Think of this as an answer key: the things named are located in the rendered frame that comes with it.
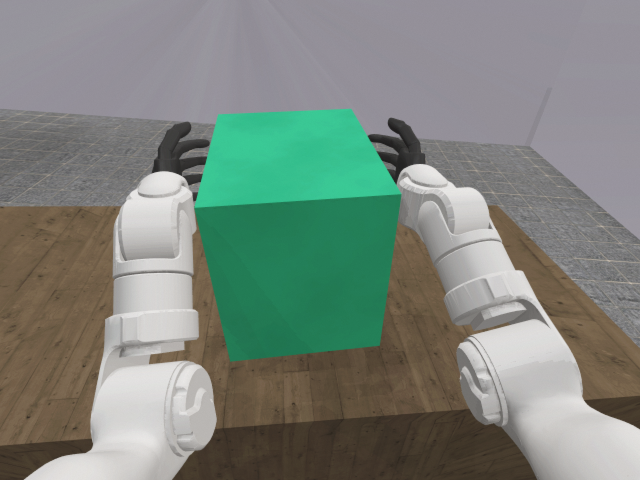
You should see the robot left upper arm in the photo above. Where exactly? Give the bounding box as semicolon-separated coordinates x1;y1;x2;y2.
24;361;217;480

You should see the robot left hand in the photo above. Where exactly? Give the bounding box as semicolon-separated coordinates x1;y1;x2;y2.
151;122;210;201

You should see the right robot forearm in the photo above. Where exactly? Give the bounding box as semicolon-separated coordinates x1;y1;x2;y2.
397;164;583;395

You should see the left robot forearm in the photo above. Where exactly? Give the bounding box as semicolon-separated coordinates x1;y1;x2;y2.
90;171;199;442

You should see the robot right upper arm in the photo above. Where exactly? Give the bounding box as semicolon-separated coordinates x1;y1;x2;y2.
456;319;640;480

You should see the carton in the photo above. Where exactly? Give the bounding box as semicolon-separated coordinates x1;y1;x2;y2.
194;109;402;362

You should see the robot right hand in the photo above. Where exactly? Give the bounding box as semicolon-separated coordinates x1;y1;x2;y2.
368;118;426;185

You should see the pedestal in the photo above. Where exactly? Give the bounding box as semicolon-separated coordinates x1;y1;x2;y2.
0;205;640;480

